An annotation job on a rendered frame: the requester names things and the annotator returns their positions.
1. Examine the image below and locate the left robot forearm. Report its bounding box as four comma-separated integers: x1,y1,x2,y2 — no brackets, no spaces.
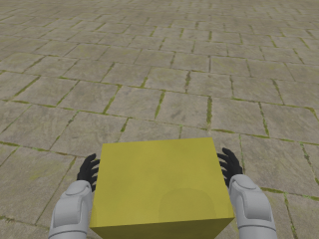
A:
48,180,93,239

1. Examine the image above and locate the right robot hand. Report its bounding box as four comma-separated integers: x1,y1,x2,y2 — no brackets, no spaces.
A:
217,147,243,188

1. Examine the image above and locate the carton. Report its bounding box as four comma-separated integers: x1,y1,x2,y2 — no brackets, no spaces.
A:
89,137,235,239

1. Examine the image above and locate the left robot hand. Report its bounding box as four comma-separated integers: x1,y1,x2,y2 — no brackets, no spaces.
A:
77,153,100,192

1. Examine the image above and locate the right robot forearm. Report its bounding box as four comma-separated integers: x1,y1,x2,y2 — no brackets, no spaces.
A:
228,174,278,239

